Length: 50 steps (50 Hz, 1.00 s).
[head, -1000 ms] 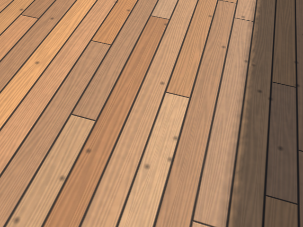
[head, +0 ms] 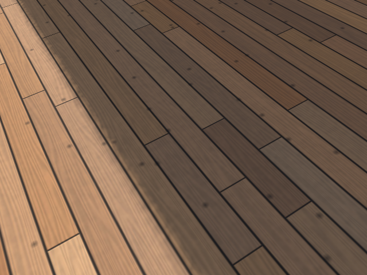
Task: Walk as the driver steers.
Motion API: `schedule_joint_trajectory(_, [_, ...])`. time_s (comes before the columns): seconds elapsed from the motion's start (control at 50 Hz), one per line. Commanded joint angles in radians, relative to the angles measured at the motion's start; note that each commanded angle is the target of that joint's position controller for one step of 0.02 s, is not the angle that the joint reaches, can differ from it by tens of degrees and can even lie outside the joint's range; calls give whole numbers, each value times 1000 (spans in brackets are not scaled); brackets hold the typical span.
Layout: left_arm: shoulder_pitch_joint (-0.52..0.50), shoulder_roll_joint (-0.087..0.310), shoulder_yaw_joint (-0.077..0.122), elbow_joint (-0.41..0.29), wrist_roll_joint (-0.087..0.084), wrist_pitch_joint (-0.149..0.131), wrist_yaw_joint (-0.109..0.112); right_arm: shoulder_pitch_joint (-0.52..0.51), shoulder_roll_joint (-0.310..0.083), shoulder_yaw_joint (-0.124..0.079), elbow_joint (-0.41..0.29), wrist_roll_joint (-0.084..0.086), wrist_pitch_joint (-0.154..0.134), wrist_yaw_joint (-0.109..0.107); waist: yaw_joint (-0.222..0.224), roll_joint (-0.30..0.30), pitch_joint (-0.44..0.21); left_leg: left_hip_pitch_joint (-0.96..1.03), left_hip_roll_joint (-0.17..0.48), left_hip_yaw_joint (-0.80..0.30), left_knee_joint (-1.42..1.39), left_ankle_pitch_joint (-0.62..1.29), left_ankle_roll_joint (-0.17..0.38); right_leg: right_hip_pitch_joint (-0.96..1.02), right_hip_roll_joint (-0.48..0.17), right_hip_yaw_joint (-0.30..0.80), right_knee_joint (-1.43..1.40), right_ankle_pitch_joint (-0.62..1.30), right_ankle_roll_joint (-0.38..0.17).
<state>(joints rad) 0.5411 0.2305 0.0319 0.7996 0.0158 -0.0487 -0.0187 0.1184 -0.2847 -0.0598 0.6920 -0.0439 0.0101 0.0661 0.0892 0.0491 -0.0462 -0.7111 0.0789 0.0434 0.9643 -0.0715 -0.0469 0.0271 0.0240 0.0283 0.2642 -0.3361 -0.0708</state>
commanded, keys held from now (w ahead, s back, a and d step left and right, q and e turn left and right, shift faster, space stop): shift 1.00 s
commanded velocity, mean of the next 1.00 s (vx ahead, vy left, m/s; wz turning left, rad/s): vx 0.17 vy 0.00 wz -0.08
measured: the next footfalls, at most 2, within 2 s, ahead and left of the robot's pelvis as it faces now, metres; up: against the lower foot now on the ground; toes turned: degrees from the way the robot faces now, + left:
left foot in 0.20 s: +0.34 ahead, +0.10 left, +0.00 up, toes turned +0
right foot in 0.56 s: +0.36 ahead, -0.14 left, +0.00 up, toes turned -1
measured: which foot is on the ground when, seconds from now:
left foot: up 0.00-0.18, down 0.20-1.00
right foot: down 0.00-0.22, up 0.24-0.54, down 0.56-1.00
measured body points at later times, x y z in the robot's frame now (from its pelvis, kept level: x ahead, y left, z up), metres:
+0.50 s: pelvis +0.23 +0.00 -0.01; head +0.27 -0.01 +0.44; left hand +0.39 +0.26 -0.11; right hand +0.33 -0.25 -0.14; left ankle +0.30 +0.10 -0.74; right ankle +0.30 -0.14 -0.72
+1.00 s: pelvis +0.32 -0.04 -0.01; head +0.33 -0.04 +0.44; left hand +0.45 +0.21 -0.13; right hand +0.39 -0.31 -0.15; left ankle +0.30 +0.10 -0.74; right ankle +0.32 -0.14 -0.74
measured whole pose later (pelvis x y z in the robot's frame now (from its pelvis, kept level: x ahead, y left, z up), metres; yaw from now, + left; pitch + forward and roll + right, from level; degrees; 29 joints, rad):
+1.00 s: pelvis +0.32 -0.04 -0.01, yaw -2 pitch -1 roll +0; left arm 0.16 0.22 0.03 0.86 0.00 -0.01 0.02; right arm 0.14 -0.26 -0.02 1.02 0.00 0.01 -0.03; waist -0.02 0.00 0.04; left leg -0.18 0.04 0.02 0.51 -0.31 -0.04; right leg -0.24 0.02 0.02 0.54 -0.29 -0.02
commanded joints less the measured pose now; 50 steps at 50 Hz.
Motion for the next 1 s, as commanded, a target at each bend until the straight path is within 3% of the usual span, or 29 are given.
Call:
schedule_joint_trajectory(0.02, [6,156,40,-18,1,-29,6,-168,-51,-7,-80,7,-16,6,-10,-122,179,-124,-25,39,-122,64,22,22,-169,145,-168,232,-110])
schedule_joint_trajectory(0.04, [16,145,35,-3,3,-29,9,-198,-33,1,-87,8,-23,8,-2,-135,190,-88,-38,61,-179,66,31,21,-162,114,-147,377,-105])
schedule_joint_trajectory(0.06, [41,102,22,-1,-32,-15,39,-328,-2,8,-145,99,-85,5,32,-115,227,-144,-30,-5,-282,98,44,58,-244,129,-107,426,-116])
schedule_joint_trajectory(0.08, [26,126,22,12,-33,-4,55,-347,-2,14,-155,99,-112,12,15,-104,222,-131,-43,11,-378,109,57,84,-245,107,-91,477,-102])
schedule_joint_trajectory(0.12, [4,196,39,17,-21,5,67,-309,-29,5,-138,70,-133,19,-4,-147,166,44,-88,42,-452,149,77,60,-243,87,-36,683,-82])
schedule_joint_trajectory(0.16, [-15,211,44,21,-16,2,68,-160,-87,-19,-98,55,-131,5,-74,-201,55,258,-157,63,-446,147,107,79,-221,87,96,1021,-51])
schedule_joint_trajectory(0.18, [-48,210,43,17,-14,5,64,-5,-115,-33,-53,52,-128,-9,-157,-208,-23,430,-179,74,-477,195,132,63,-182,60,262,1130,-19])
schedule_joint_trajectory(0.2, [-69,194,38,7,-9,1,58,149,-141,-39,-15,43,-122,-27,-230,-197,-111,702,-101,3,-463,344,170,-92,-145,63,464,1036,20])
schedule_joint_trajectory(0.22, [35,77,10,-5,21,-4,48,272,-228,-49,14,9,-116,-36,-184,75,-297,1104,194,-304,-344,690,306,-408,-15,55,880,340,76])
schedule_joint_trajectory(0.24, [172,48,-5,48,-22,-12,34,322,-171,-32,38,8,-119,-25,-169,224,-524,1279,383,-731,-472,688,473,-560,142,215,1192,-324,109])
schedule_joint_trajectory(0.26, [77,174,32,46,-49,-8,32,221,-141,-33,16,34,-105,-30,-176,92,-422,1094,326,-618,-539,475,425,-569,61,234,1240,-261,109])
schedule_joint_trajectory(0.28, [-75,196,37,-12,-53,-4,35,111,-100,-19,8,51,-99,-38,-157,37,-224,897,272,-463,-583,367,376,-607,1,159,1173,-206,104])
schedule_joint_trajectory(0.3, [-154,175,33,-30,-39,1,43,49,-64,-3,16,51,-97,-44,-125,-50,-98,708,228,-365,-630,379,354,-599,-39,114,1106,-166,106])
schedule_joint_trajectory(0.34, [-145,135,33,-37,-25,25,51,5,-53,5,37,24,-104,-45,-64,-15,-30,469,163,-240,-694,424,329,-456,-89,92,970,-111,105])
schedule_joint_trajectory(0.38, [-112,67,14,-32,-19,38,60,-51,-39,13,58,16,-114,-41,-19,18,-14,338,128,-135,-708,540,324,-354,-101,64,751,-118,121])
schedule_joint_trajectory(0.42, [-144,52,1,-43,-5,39,61,-58,-75,3,77,19,-110,-44,-27,44,-59,340,124,-95,-697,583,322,-282,-104,44,570,-24,129])
schedule_joint_trajectory(0.46, [-165,90,11,-37,-10,51,56,-45,-101,-4,93,31,-88,-50,-39,31,-101,355,127,-98,-696,364,303,-218,-92,27,470,141,126])
schedule_joint_trajectory(0.5, [-196,109,22,-38,-4,64,52,-62,-93,3,102,41,-66,-51,-34,18,-70,289,103,-99,-692,-26,254,-139,-73,6,370,240,104])
schedule_joint_trajectory(0.54, [-250,123,29,-65,18,72,55,-51,-34,28,118,36,-55,-49,-37,15,1,219,48,-102,-659,-352,168,-104,-85,29,279,194,71])
schedule_joint_trajectory(0.56, [-289,167,33,-97,21,69,62,-12,-7,39,129,26,-50,-49,-65,-73,54,217,-11,-67,-578,-430,106,-151,-168,135,149,210,39])
schedule_joint_trajectory(0.58, [-372,221,40,-113,14,68,69,93,4,39,141,26,-44,-55,-165,-241,58,325,-85,5,-519,-365,63,-310,-222,208,88,14,-19])
schedule_joint_trajectory(0.6, [-393,161,30,-109,15,61,63,77,-14,36,155,24,-33,-67,-141,-258,63,447,-86,9,-476,-278,48,-421,-182,207,24,-245,-17])
schedule_joint_trajectory(0.62, [-406,122,19,-103,20,52,57,57,-32,31,155,27,-25,-75,-139,-245,93,472,-83,8,-468,-235,45,-455,-154,194,12,-298,6])
schedule_joint_trajectory(0.66, [-414,102,11,-91,17,32,46,68,-41,29,175,23,-17,-86,-141,-215,85,491,-54,-17,-498,-180,48,-425,-125,157,56,-153,37])
schedule_joint_trajectory(0.7, [-370,113,15,-71,3,20,47,64,-52,28,194,27,-24,-82,-120,-130,48,470,-39,-29,-517,-145,51,-324,-100,113,134,76,49])
schedule_joint_trajectory(0.76, [-346,116,19,-53,-6,16,49,43,-53,29,216,37,-35,-77,-101,-77,-9,466,-32,-35,-514,-63,41,-216,-92,89,207,333,29])
schedule_joint_trajectory(0.86, [-355,106,23,-22,-10,23,44,40,-61,27,260,44,-22,-85,-102,-50,-27,498,-28,-34,-496,8,31,-175,-86,75,230,499,8])
schedule_joint_trajectory(1.0, [-376,104,29,32,-12,32,41,39,-77,24,309,45,-4,-100,-109,-54,-8,529,-24,-35,-502,25,30,-172,-75,59,216,521,6])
